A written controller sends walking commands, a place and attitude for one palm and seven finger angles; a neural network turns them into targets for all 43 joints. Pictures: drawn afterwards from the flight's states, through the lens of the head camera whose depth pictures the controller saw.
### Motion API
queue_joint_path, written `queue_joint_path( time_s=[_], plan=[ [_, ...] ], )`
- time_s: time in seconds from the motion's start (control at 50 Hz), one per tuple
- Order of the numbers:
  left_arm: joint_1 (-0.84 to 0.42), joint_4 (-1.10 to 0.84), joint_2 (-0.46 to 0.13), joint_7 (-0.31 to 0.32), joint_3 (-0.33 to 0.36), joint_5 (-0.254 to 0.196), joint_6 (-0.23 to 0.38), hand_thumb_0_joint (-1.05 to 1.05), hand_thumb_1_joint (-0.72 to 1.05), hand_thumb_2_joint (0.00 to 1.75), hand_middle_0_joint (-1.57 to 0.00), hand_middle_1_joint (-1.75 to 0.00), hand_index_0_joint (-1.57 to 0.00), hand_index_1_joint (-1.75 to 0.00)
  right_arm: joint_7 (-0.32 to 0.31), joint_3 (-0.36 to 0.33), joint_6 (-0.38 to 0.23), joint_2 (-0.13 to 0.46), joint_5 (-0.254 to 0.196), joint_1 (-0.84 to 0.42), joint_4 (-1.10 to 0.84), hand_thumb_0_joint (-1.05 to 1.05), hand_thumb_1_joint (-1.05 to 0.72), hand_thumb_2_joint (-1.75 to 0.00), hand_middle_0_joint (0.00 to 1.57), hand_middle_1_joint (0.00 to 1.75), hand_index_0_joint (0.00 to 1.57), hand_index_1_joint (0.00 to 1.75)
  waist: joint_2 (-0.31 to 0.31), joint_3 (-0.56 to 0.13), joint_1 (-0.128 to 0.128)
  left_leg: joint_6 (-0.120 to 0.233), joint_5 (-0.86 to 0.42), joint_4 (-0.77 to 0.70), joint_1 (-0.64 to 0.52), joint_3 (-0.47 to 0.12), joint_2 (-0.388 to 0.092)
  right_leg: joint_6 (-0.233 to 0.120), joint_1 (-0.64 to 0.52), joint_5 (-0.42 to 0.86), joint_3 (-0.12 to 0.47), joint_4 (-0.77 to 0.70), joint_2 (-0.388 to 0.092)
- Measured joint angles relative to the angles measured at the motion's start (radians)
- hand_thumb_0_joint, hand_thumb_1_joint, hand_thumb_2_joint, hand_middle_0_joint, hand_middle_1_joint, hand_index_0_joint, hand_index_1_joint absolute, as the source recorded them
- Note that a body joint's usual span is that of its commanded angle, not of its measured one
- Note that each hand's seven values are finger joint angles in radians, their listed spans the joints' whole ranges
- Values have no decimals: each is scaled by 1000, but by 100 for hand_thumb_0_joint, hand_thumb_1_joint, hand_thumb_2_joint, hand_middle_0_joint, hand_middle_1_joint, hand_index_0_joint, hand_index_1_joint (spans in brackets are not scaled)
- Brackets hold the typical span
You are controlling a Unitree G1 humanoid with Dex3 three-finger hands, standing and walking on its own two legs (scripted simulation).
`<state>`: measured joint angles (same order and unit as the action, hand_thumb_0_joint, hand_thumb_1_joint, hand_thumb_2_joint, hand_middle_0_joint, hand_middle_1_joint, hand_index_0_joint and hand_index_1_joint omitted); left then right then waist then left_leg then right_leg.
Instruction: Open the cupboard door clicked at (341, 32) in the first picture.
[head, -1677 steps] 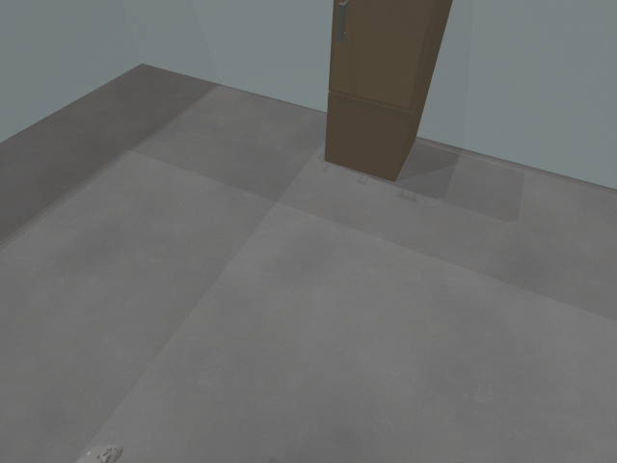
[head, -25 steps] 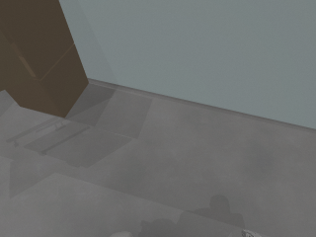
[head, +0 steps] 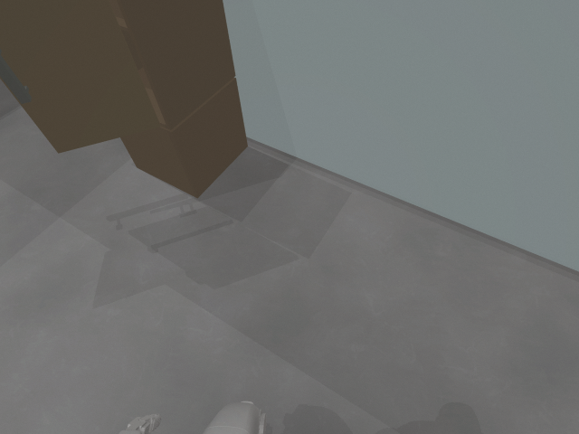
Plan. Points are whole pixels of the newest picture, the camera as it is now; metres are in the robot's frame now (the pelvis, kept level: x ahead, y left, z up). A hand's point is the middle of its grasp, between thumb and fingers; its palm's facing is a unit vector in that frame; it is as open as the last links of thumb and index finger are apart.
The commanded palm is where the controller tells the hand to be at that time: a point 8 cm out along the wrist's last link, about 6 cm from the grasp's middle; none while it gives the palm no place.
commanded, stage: turn to face it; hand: left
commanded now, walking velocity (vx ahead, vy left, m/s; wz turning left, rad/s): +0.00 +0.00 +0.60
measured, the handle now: (11, 75) +0.94 +0.79 -0.05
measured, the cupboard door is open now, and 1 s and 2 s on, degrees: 53 53 53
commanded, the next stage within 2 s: take the last steps up to it in 0.60 s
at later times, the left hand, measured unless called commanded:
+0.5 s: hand out of the picture +0.06 +0.22 -0.16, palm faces +0.28 -0.92 -0.27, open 7.4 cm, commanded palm none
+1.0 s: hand out of the picture -0.03 +0.21 -0.19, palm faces +0.45 -0.87 -0.19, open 7.4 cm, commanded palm none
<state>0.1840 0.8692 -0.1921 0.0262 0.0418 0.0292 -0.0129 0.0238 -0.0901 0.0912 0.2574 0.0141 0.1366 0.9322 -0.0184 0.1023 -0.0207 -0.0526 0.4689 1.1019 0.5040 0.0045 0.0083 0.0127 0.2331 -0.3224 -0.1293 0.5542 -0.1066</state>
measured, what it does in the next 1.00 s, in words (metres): steps on the spot, turning left: left foot, then right foot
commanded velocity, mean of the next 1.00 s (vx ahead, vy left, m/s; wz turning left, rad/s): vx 0.10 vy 0.05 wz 0.31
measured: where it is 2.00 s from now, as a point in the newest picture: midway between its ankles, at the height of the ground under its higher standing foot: (231, 386)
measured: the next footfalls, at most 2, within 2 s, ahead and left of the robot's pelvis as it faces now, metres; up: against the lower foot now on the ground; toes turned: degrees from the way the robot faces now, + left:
left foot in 0.18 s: +0.04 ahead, +0.13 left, +0.00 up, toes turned +12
right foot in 0.52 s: +0.09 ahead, -0.13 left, +0.00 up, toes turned +11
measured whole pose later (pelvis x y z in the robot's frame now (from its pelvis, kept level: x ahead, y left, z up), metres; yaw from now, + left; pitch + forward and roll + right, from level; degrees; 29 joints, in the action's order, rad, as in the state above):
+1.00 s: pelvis +0.05 +0.03 +0.00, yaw +24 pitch +1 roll +0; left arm 0.27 1.05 -0.22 0.00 0.07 0.03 -0.04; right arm -0.01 -0.04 -0.01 0.18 0.03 0.20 0.97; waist 0.05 0.06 0.03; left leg 0.08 0.32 0.54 0.24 0.08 0.04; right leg 0.01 0.40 -0.49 -0.08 1.05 -0.10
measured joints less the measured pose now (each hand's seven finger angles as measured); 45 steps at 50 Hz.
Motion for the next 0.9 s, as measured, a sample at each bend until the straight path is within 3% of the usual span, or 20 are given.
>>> queue_joint_path(
  time_s=[0.14, 0.16, 0.18, 0.2, 0.24, 0.32, 0.46, 0.52, 0.56, 0.6, 0.64, 0.68, 0.82, 0.88, 0.9],
  plan=[
    [30, 21, -2, -11, 3, 2, 3, 1, 90, 90, -21, -30, -21, -30, 9, 19, -16, -17, -5, -21, -10, 1, -91, -90, 20, 30, 19, 30, 61, 8, 20, 10, -63, -386, -144, 81, -18, 28, -18, -42, -93, 36, -63],
    [40, 24, -7, -14, 6, -2, 1, 1, 90, 90, -21, -30, -21, -30, 10, 21, -23, -15, -4, -21, -17, 1, -91, -90, 20, 30, 19, 30, 64, 3, 22, 20, -129, -466, -178, 86, -18, 36, -6, -64, -103, 73, -72],
    [48, 27, -13, -16, 10, -6, -5, 1, 90, 90, -21, -30, -21, -30, 11, 21, -33, -13, -1, -22, -25, 1, -91, -90, 20, 30, 19, 30, 63, -4, 22, 61, -195, -495, -182, 78, -17, 44, 24, -88, -102, 136, -78],
    [44, 35, -24, -15, 15, -8, -16, 1, 90, 90, -21, -30, -21, -30, 8, 22, -41, -19, 2, -29, -29, 1, -91, -90, 20, 30, 19, 30, 74, 1, 25, 85, -189, -466, -166, 73, -10, 51, 63, -157, -66, 225, -78],
    [30, 56, -44, -8, 23, -7, -42, 1, 90, 90, -21, -30, -21, -30, -3, 30, -53, -32, 6, -33, -36, 1, -91, -90, 20, 30, 20, 30, 83, 6, 30, 93, -149, -442, -157, 61, -6, 56, 145, -232, 14, 404, -48],
    [2, 75, -60, -11, 35, -8, -53, 1, 91, 90, -20, -30, -20, -30, -24, 42, -60, -47, 11, -18, -33, 1, -91, -90, 20, 30, 20, 30, 64, -1, 33, 75, -177, -515, -182, 22, -8, 58, 236, -167, 80, 533, -3],
    [-23, 53, -49, -15, 29, -13, -33, 1, 91, 90, -20, -30, -20, -30, -27, 48, -50, -57, 13, 11, -2, 1, -91, -90, 20, 30, 20, 30, 13, -15, 26, 53, -214, -580, -207, -43, -15, 50, 163, -121, 89, 271, 46],
    [-14, 40, -42, -16, 21, -12, -9, 1, 91, 90, -20, -30, -20, -30, -25, 43, -41, -59, 6, 29, 8, 1, -91, -90, 20, 30, 20, 30, 9, -31, 25, 32, -188, -532, -186, -61, -2, 36, 57, 9, 77, 39, 57],
    [-11, 48, -22, -10, 14, -5, 7, 1, 91, 90, -20, -30, -20, -30, -23, 34, -31, -47, -1, 27, 20, 1, -91, -90, 20, 30, 20, 30, -11, -27, 25, 30, -55, -398, -142, -68, 4, -1, 47, -9, 62, 42, 59],
    [1, 53, 1, -6, 3, -3, 13, 1, 91, 90, -20, -30, -20, -30, -23, 25, -18, -36, -2, 22, 32, 1, -91, -90, 20, 30, 20, 30, -20, -23, 22, 29, 32, -205, -89, -59, 18, -16, 30, -24, 46, 43, 49],
    [17, 60, 19, -4, -4, -3, 14, 1, 91, 90, -20, -30, -20, -30, -21, 21, -12, -29, -2, 15, 44, 1, -91, -90, 20, 30, 20, 30, -18, -18, 20, 22, 26, -67, -54, -39, 17, -18, 3, -15, 35, 14, 41],
    [32, 69, 30, -3, -8, -1, 13, 1, 91, 90, -20, -30, -20, -30, -19, 21, -11, -30, -4, 9, 52, 1, -91, -90, 20, 30, 20, 30, -5, -17, 18, 15, 12, -39, -49, -17, 10, -17, -20, -2, 24, -17, 32],
    [73, 112, 19, -8, 3, 4, 22, 1, 92, 90, -21, -30, -21, -30, -12, 34, -30, -48, -5, -3, 69, 1, -91, -90, 20, 30, 19, 30, 47, -16, 44, 17, -10, -346, -160, 45, -5, 1, -57, -6, -23, -46, 6],
    [99, 134, 1, -18, 15, 0, 20, 1, 92, 90, -21, -30, -21, -30, -7, 42, -50, -53, -1, 5, 64, 1, -91, -90, 20, 30, 19, 30, 63, -28, 52, 36, -77, -521, -237, 74, -1, 23, -50, -42, -45, 1, -9],
    [106, 140, -7, -22, 21, -3, 14, 1, 91, 90, -21, -30, -21, -30, -7, 43, -60, -56, 3, 8, 59, 1, -91, -90, 20, 30, 19, 30, 72, -31, 51, 59, -150, -545, -241, 76, 8, 23, -34, -66, -46, 45, -20]
  ],
)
